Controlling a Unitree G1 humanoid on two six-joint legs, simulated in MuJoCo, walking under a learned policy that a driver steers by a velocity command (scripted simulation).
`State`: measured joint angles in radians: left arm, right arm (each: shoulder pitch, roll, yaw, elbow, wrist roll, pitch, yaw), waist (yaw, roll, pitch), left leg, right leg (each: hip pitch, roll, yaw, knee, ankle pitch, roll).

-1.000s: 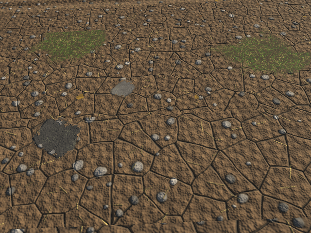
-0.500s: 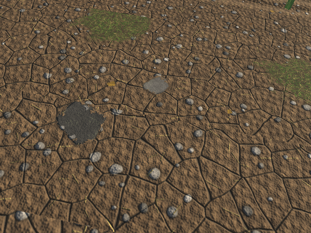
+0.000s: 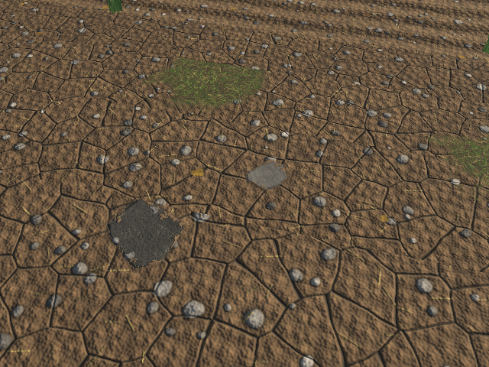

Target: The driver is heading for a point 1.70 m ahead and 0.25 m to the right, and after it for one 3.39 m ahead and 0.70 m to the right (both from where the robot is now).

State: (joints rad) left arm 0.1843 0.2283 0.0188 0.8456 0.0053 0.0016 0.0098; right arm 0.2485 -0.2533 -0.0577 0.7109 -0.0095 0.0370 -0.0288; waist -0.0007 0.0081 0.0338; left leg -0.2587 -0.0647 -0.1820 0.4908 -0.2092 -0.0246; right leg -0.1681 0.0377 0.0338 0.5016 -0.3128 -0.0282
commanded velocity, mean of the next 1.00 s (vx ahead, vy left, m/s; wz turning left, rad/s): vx -0.04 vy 0.00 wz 0.01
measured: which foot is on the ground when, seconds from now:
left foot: down 0.00-1.00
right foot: down 0.00-0.74, up 0.76-1.00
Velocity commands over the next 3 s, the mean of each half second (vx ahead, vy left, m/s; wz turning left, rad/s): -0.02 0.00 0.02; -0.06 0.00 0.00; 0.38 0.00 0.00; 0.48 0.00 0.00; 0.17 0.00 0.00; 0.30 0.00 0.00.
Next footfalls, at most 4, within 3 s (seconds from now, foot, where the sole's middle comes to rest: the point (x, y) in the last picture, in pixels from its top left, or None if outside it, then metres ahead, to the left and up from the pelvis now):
1.24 right None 0.00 -0.12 -0.77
1.70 left None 0.29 0.13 -0.77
2.22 right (304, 353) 0.62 -0.14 -0.96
2.58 left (233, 355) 0.62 0.08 -0.96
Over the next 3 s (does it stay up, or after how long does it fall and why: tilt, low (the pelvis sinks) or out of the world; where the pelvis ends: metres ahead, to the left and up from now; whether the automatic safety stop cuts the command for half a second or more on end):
stays up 0.67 -0.04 -0.18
